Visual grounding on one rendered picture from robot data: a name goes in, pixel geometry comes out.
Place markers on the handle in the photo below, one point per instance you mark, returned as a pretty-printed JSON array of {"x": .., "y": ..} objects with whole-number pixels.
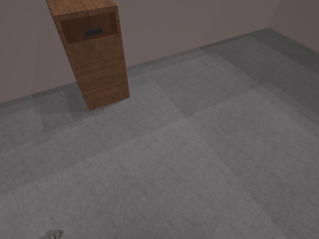
[{"x": 93, "y": 31}]

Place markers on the cabinet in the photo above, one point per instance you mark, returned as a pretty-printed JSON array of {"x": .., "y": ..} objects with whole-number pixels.
[{"x": 99, "y": 65}]

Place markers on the drawer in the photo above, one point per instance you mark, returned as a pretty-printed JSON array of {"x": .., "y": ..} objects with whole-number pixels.
[{"x": 74, "y": 32}]

